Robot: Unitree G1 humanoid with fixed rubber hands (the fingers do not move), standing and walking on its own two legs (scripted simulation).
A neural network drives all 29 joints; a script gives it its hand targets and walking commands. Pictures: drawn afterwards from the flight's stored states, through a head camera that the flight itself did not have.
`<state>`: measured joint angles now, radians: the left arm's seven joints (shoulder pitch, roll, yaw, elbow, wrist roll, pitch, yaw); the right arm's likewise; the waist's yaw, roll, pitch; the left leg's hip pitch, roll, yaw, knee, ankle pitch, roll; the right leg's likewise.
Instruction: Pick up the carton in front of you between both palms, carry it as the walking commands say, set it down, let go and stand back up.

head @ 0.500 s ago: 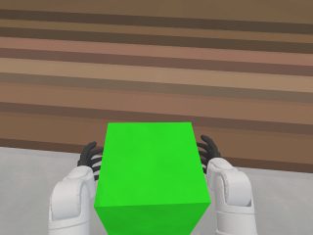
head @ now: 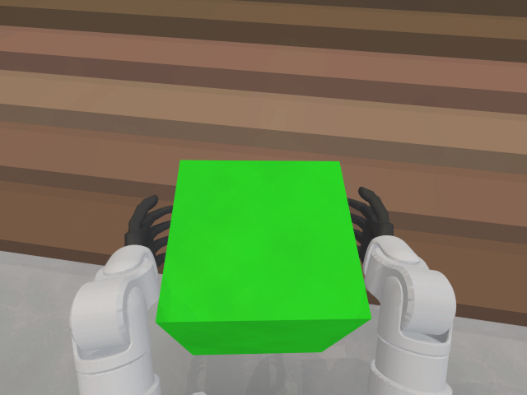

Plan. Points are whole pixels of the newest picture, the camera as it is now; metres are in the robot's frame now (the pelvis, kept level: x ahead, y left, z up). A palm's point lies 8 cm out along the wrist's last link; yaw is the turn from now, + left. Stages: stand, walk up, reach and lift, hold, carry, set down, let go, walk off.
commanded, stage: carry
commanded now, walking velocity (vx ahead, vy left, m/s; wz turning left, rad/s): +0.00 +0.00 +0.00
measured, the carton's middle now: (259, 267) +0.30 +0.01 +0.05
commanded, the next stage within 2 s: none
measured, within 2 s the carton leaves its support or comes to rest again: neither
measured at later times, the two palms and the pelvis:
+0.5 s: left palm (185, 102) +0.60 +0.15 +0.13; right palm (344, 107) +0.59 -0.15 +0.13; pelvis +0.20 +0.02 -0.02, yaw -2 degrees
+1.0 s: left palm (214, 99) +0.65 +0.10 +0.10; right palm (360, 105) +0.64 -0.20 +0.10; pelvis +0.27 -0.02 +0.00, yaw -3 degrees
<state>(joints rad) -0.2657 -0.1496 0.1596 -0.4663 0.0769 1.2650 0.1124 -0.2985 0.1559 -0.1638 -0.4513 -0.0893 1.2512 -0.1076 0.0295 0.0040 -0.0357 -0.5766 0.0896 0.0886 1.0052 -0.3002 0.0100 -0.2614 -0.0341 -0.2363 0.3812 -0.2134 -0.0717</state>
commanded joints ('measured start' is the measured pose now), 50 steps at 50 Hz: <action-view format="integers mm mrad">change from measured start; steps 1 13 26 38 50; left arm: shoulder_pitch -651 -1155 -1324 -1257 -1041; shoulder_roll -685 -734 -851 -990 -884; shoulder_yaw -743 -585 -504 -567 -599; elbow -62 317 401 434 392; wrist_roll -439 -474 -416 -422 -417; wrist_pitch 16 100 50 -34 -66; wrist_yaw -244 -213 -181 -231 -231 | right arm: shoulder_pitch -534 -1013 -1282 -1155 -1035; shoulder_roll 703 719 858 1012 964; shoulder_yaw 733 556 527 577 684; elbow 6 382 395 484 393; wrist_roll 367 464 439 412 443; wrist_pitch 24 99 70 -23 -71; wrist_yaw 201 210 181 211 187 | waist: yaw -7 -67 -19 -27 47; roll -125 210 -46 -58 -266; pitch -341 -513 -623 -525 -499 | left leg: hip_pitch -65 771 500 439 -309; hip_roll -29 273 62 -28 -153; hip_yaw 28 -345 -32 66 97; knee -158 -538 -330 -470 -77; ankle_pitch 56 901 803 614 -243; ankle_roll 3 233 114 52 -1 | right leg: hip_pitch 359 -199 166 267 915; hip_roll -221 12 -100 -78 -216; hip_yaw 176 193 237 205 337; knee -67 558 305 240 232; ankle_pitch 529 -432 597 839 1589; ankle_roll -58 85 37 65 -52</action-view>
